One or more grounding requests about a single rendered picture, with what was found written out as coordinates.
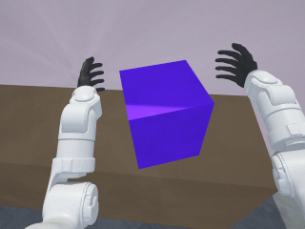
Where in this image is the right robot forearm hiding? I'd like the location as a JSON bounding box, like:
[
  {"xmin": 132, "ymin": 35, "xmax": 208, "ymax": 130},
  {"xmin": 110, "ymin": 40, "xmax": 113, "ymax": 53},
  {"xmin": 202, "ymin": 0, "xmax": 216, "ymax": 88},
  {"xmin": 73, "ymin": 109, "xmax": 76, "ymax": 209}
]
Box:
[{"xmin": 244, "ymin": 69, "xmax": 305, "ymax": 152}]

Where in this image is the robot right upper arm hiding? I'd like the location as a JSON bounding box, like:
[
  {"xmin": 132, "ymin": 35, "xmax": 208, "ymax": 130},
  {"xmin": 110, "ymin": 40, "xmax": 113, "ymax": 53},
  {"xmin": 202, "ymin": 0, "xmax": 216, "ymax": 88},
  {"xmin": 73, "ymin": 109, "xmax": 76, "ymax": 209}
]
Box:
[{"xmin": 272, "ymin": 149, "xmax": 305, "ymax": 221}]

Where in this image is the robot left hand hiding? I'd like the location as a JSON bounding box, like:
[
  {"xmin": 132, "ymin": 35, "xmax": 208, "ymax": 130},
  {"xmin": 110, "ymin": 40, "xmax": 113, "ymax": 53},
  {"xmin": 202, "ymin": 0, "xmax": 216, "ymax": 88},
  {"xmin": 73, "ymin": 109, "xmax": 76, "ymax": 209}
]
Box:
[{"xmin": 77, "ymin": 56, "xmax": 105, "ymax": 93}]

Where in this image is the robot right hand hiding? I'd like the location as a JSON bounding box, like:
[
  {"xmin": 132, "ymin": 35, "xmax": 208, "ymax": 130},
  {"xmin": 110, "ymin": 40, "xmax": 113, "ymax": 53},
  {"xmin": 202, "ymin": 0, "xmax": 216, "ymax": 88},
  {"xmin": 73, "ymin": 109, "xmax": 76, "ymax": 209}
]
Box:
[{"xmin": 215, "ymin": 43, "xmax": 257, "ymax": 88}]

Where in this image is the robot left upper arm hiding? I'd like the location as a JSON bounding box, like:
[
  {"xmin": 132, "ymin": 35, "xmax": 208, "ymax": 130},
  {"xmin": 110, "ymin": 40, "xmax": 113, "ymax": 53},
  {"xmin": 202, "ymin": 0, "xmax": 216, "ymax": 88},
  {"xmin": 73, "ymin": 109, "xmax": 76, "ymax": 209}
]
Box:
[{"xmin": 25, "ymin": 181, "xmax": 99, "ymax": 229}]

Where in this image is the carton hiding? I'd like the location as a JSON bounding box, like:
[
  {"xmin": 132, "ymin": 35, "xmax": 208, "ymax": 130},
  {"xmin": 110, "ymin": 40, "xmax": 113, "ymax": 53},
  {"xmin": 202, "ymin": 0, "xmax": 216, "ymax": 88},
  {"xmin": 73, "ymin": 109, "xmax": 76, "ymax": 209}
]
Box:
[{"xmin": 119, "ymin": 60, "xmax": 214, "ymax": 169}]

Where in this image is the left robot forearm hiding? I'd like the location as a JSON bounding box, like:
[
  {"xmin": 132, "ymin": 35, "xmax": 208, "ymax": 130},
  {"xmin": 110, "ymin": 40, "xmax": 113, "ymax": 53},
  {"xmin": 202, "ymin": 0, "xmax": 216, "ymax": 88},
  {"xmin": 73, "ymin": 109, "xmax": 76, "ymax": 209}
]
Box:
[{"xmin": 42, "ymin": 86, "xmax": 102, "ymax": 220}]

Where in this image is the pedestal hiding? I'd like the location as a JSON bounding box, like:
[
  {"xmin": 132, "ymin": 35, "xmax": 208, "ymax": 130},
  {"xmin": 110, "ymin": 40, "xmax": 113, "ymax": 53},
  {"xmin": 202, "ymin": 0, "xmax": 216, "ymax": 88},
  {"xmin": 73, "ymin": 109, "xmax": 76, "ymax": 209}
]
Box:
[{"xmin": 0, "ymin": 84, "xmax": 278, "ymax": 229}]

